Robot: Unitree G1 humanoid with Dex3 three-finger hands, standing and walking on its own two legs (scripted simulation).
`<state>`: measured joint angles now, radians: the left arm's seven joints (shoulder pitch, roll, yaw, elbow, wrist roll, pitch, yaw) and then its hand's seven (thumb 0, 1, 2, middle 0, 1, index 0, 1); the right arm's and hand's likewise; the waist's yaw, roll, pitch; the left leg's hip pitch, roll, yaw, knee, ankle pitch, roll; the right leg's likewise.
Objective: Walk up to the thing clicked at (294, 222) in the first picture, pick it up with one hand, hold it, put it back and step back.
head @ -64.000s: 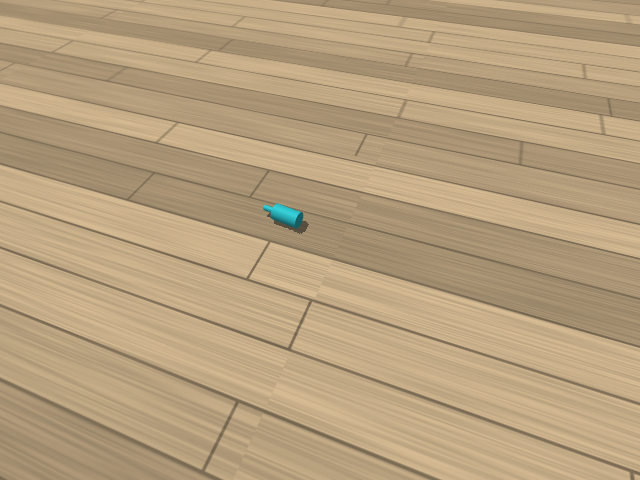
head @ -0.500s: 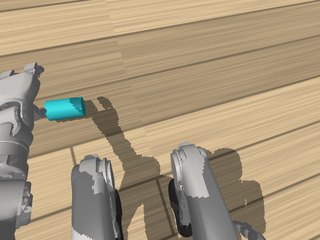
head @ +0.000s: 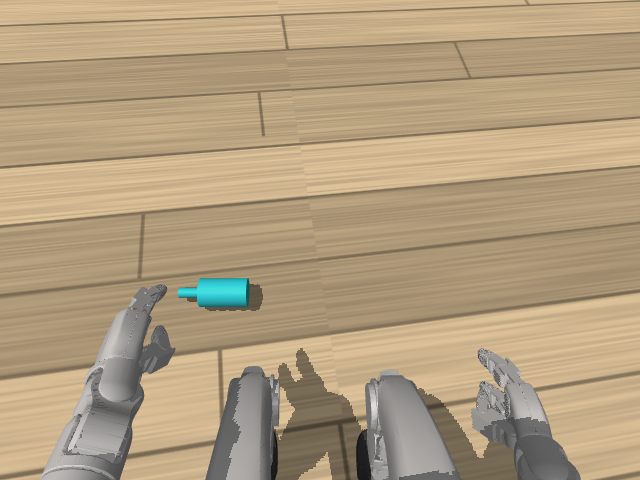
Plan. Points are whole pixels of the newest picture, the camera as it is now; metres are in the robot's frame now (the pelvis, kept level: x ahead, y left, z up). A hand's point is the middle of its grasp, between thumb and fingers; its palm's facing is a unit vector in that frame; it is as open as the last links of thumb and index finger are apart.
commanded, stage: home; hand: left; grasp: from above
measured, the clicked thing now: (213, 292) +0.52 +0.26 -0.54
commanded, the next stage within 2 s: none
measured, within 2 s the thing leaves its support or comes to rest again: neither
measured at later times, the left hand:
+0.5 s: hand (113, 383) +0.23 +0.19 +0.09, palm faces +0.10 -0.97 -0.23, open 7.4 cm
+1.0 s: hand (118, 395) +0.22 +0.19 +0.09, palm faces +0.10 -0.97 -0.22, open 7.4 cm
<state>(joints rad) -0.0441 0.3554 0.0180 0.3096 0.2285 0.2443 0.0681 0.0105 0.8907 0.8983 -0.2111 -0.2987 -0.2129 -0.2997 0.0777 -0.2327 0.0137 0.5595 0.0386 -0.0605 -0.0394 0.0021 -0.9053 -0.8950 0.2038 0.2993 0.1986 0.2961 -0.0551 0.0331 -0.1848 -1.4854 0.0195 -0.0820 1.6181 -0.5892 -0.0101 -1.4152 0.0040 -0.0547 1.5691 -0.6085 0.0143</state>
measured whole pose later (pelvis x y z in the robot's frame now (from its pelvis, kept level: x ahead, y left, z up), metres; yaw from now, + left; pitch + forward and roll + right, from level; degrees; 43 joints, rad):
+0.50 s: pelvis +0.06 +0.01 +0.14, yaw +2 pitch +12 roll -3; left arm 0.49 0.22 0.04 -0.12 -0.06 0.45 0.06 0.01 0.91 0.90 -0.20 -0.29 -0.20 -0.30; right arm 0.31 -0.21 0.04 0.51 0.03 -0.18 -0.18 0.01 -0.90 -0.89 0.21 0.30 0.20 0.30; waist -0.06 0.06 -0.18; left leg -0.76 0.03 -0.06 1.03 -0.48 0.00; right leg -0.69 0.01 -0.05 0.95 -0.48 0.02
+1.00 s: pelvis +0.06 +0.00 +0.14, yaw +3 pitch +10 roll -2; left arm 0.49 0.22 0.03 -0.12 -0.04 0.44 0.02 0.01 0.91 0.90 -0.20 -0.29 -0.20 -0.29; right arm 0.28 -0.22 0.04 0.53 0.01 -0.23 -0.18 0.01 -0.90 -0.89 0.21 0.30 0.20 0.30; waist -0.03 0.05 -0.15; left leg -0.69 0.02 -0.06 1.00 -0.47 -0.01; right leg -0.62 0.00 -0.05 0.94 -0.48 0.01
